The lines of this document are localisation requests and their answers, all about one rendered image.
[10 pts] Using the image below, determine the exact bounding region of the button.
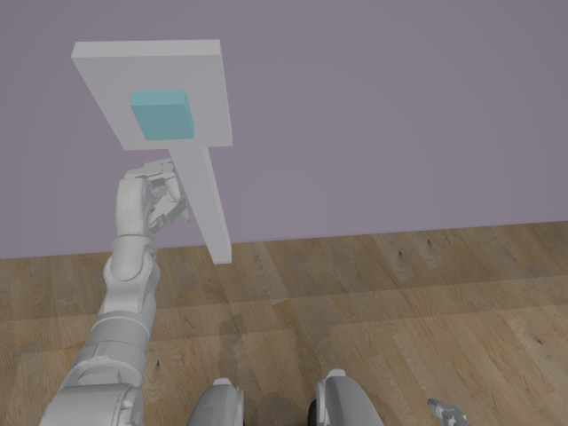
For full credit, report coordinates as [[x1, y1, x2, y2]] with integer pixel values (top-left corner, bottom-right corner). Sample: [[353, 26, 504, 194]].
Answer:
[[130, 90, 194, 140]]

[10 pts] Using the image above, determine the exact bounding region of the left robot shin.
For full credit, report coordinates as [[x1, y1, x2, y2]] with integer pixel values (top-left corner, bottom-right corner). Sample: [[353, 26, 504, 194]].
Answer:
[[213, 378, 232, 385]]

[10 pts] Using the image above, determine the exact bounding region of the panel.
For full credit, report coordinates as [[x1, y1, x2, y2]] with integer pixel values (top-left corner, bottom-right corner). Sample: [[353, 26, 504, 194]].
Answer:
[[71, 39, 233, 264]]

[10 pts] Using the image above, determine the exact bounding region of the robot right thigh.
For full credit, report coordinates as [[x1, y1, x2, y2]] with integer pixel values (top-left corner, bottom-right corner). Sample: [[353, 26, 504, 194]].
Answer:
[[316, 376, 384, 426]]

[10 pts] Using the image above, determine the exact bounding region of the robot right hand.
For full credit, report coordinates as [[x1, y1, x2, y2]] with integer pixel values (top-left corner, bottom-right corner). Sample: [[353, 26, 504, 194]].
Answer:
[[428, 398, 476, 426]]

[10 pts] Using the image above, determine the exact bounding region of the robot left forearm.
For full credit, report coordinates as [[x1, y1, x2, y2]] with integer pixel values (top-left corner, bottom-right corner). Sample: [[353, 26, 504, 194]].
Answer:
[[39, 234, 160, 426]]

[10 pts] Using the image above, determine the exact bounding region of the robot left hand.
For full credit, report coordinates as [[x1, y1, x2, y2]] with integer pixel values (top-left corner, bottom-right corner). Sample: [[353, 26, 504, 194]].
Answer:
[[115, 158, 191, 241]]

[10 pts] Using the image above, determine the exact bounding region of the robot left upper arm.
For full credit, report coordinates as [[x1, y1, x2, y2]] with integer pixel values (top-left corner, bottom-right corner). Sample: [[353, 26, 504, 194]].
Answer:
[[43, 383, 144, 426]]

